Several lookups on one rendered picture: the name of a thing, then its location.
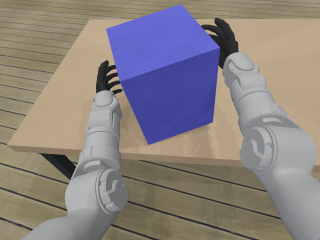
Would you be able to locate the right robot forearm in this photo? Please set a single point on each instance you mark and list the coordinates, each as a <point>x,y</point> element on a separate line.
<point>251,96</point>

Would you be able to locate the left robot forearm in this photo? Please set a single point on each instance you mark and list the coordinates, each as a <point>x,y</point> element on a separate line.
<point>101,148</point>

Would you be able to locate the right robot hand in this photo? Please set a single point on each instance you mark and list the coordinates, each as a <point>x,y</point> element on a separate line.
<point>225,39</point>

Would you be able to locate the table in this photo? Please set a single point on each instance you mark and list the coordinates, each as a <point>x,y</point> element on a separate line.
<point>286,50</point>

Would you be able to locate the carton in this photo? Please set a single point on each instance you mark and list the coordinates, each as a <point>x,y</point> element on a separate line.
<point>167,65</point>

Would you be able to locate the left robot upper arm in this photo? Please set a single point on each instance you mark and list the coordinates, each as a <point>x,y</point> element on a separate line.
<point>93,201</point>

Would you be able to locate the right robot upper arm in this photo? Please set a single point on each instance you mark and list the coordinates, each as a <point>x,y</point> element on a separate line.
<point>282,159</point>

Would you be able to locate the left robot hand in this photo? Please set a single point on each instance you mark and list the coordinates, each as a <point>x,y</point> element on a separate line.
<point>103,79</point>

